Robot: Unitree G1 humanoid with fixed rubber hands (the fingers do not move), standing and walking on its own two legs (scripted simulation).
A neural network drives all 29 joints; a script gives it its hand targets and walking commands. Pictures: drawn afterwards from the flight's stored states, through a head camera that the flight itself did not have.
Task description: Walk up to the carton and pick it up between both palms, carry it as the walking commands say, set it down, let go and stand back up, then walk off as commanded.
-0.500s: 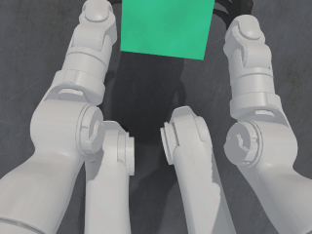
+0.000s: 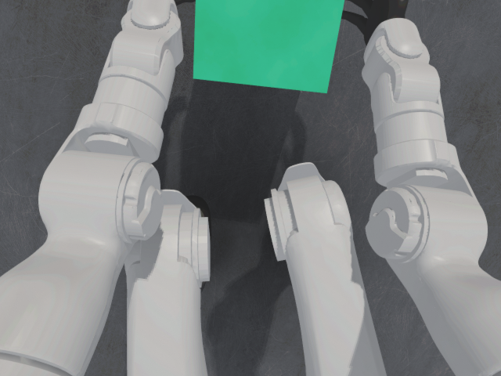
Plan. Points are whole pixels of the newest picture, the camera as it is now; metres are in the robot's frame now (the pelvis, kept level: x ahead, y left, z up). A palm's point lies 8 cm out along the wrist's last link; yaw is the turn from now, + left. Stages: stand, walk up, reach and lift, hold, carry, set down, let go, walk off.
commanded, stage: set down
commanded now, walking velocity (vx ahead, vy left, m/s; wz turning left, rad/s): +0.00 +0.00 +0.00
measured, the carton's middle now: (266, 17) +0.53 -0.09 -0.26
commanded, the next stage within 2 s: none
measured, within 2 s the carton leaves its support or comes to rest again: rests again in 0.58 s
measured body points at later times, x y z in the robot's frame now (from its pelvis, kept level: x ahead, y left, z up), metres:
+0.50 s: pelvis +0.00 +0.00 -0.01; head +0.36 -0.03 +0.25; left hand +0.56 +0.04 -0.19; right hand +0.50 -0.23 -0.19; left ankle +0.11 +0.11 -0.34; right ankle +0.11 -0.13 -0.34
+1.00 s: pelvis +0.00 +0.00 -0.01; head +0.37 -0.03 +0.24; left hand +0.57 +0.04 -0.20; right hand +0.50 -0.23 -0.20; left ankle +0.11 +0.11 -0.34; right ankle +0.11 -0.13 -0.34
